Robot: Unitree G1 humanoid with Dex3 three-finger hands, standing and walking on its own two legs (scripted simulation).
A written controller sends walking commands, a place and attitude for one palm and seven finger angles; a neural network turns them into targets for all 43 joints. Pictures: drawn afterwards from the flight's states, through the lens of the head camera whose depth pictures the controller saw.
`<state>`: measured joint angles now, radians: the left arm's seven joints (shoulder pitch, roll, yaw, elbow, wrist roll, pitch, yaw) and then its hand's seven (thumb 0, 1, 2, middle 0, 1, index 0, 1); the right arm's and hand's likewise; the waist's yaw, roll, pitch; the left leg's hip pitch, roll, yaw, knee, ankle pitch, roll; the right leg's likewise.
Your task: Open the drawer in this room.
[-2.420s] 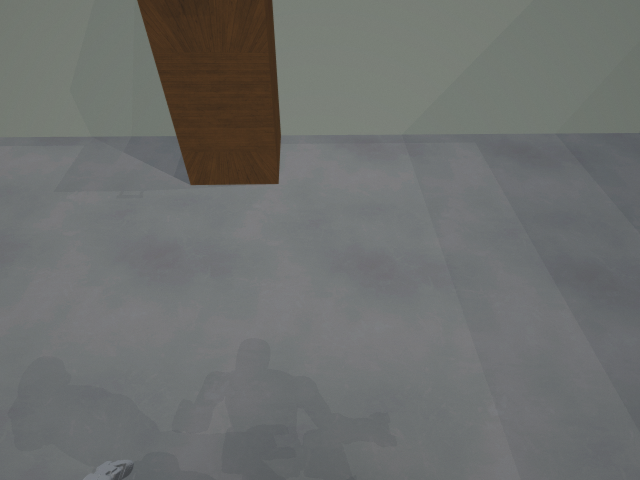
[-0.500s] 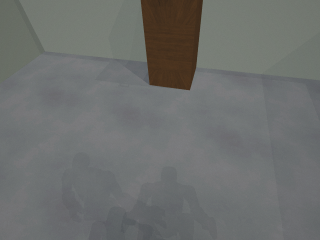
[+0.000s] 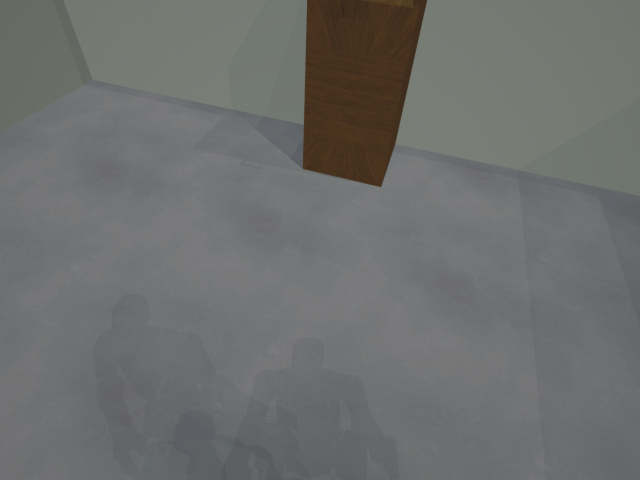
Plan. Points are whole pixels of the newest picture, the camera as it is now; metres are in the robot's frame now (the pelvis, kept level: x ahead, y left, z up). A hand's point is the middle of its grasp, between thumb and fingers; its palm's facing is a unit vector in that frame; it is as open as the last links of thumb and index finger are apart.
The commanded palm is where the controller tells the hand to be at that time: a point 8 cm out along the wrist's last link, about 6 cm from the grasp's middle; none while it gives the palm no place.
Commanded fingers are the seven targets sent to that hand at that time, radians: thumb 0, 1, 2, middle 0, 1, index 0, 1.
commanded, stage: stand and wait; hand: left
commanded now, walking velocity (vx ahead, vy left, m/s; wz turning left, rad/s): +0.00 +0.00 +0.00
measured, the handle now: out of the picture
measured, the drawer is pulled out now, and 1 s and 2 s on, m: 0.00 0.00 0.00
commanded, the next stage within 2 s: turn or walk to find it in 0.10 s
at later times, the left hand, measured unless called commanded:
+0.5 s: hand out of the picture -0.02 +0.18 -0.18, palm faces +0.15 -0.96 -0.22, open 7.4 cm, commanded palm none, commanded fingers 0.00 0.90 0.90 -0.20 -0.30 -0.20 -0.30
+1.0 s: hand out of the picture -0.03 +0.20 -0.18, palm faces +0.25 -0.94 -0.25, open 7.4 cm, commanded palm none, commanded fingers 0.00 0.90 0.90 -0.20 -0.30 -0.20 -0.30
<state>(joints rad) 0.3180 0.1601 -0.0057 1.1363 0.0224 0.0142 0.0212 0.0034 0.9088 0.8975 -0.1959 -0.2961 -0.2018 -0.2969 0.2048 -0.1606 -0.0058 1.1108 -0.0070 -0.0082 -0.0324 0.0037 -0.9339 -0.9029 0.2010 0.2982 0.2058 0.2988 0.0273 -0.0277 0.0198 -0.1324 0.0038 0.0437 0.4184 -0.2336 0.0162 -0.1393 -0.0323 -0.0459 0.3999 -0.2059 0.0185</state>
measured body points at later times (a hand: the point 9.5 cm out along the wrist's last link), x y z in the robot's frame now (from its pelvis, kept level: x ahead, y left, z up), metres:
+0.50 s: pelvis -0.03 -0.01 -0.01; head +0.00 +0.00 +0.44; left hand -0.03 +0.23 -0.17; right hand -0.01 -0.24 -0.17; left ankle -0.02 +0.10 -0.73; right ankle +0.01 -0.13 -0.74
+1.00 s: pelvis -0.02 +0.00 -0.01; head +0.00 -0.01 +0.44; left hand -0.04 +0.25 -0.16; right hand +0.11 -0.20 -0.17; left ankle -0.04 +0.11 -0.74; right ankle +0.00 -0.11 -0.75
